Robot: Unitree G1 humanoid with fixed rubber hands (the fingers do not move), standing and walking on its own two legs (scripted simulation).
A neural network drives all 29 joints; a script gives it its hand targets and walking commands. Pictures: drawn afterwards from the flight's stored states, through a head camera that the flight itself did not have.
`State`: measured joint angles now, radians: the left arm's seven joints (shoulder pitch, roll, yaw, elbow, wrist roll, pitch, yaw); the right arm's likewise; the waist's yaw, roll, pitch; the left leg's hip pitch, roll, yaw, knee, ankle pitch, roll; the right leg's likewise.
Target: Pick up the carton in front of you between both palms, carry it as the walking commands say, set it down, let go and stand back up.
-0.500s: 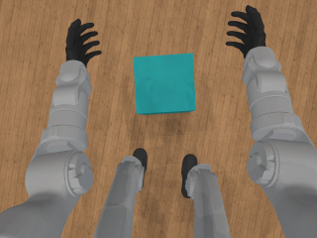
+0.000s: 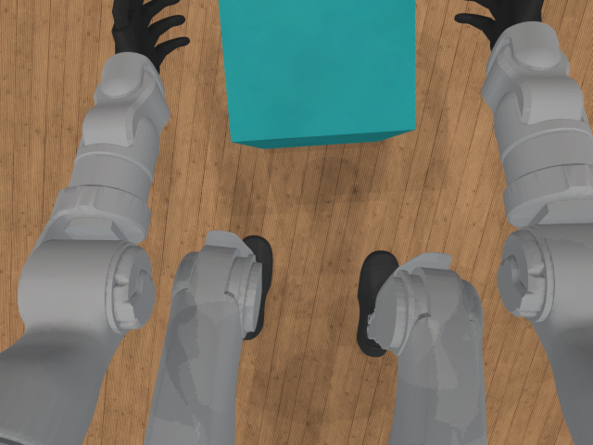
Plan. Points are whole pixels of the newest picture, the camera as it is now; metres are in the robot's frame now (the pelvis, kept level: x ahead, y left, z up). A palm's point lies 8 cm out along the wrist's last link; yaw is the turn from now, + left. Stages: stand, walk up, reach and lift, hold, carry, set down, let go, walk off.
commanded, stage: reach and lift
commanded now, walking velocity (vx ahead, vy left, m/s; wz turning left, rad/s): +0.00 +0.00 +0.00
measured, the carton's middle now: (317, 70) +0.54 +0.03 -0.30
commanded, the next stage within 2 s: none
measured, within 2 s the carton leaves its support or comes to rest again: leaves its support in 1.06 s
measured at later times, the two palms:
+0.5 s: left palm (172, 59) +0.52 +0.21 -0.23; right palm (460, 43) +0.56 -0.15 -0.23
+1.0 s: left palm (193, 53) +0.53 +0.18 -0.22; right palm (442, 37) +0.56 -0.12 -0.22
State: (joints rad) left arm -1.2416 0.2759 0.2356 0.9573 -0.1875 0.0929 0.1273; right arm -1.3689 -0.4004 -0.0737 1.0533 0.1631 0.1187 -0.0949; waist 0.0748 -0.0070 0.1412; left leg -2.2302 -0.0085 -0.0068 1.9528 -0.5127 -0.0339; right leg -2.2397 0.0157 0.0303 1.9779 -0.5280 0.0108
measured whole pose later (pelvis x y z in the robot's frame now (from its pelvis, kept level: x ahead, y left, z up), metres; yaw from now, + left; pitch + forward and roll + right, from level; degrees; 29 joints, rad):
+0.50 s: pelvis +0.00 +0.00 -0.06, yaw +0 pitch +37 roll +2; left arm -1.39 0.31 0.14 1.13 -0.26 0.02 0.14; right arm -1.48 -0.40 0.04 1.17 0.24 0.05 -0.11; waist 0.07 0.00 0.34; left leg -2.28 -0.02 0.00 2.19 -0.56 -0.03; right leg -2.29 0.02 0.04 2.22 -0.58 0.02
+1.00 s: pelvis +0.00 +0.00 -0.06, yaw +0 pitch +38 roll +2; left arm -1.44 0.25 0.24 1.09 -0.12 0.12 0.12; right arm -1.56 -0.31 -0.09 1.22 0.11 0.11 -0.12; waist 0.07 -0.01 0.33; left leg -2.30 -0.01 -0.01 2.19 -0.54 -0.04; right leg -2.32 0.03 0.03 2.21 -0.55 0.01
